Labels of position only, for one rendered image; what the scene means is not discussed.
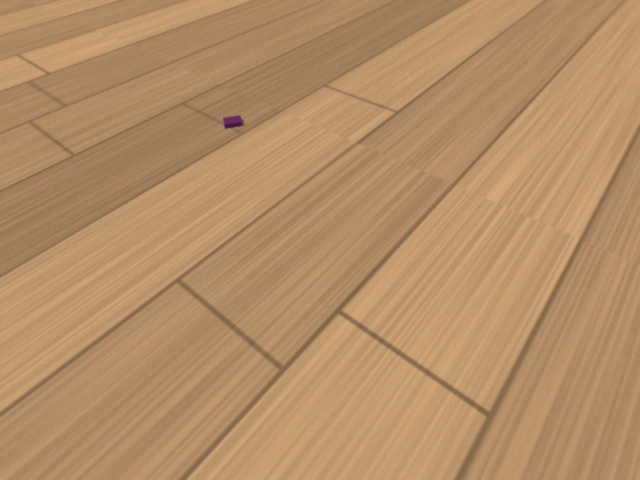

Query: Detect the small box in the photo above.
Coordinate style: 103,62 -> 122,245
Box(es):
223,115 -> 243,129

